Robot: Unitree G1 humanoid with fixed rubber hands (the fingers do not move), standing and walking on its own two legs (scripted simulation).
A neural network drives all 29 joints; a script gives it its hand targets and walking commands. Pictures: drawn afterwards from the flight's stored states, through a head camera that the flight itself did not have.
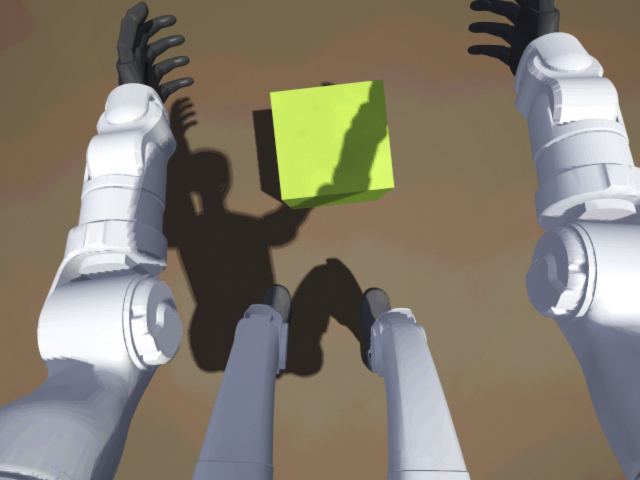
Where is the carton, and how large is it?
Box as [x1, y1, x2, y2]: [270, 80, 393, 208]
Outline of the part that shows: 382,80 270,92 282,200 290,207 300,208 373,200 378,198 393,187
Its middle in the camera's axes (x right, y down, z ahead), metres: +0.03 -0.19 +0.84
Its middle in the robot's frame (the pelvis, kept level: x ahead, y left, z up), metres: +0.54 +0.01 -0.53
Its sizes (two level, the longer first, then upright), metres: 0.210 0.200 0.250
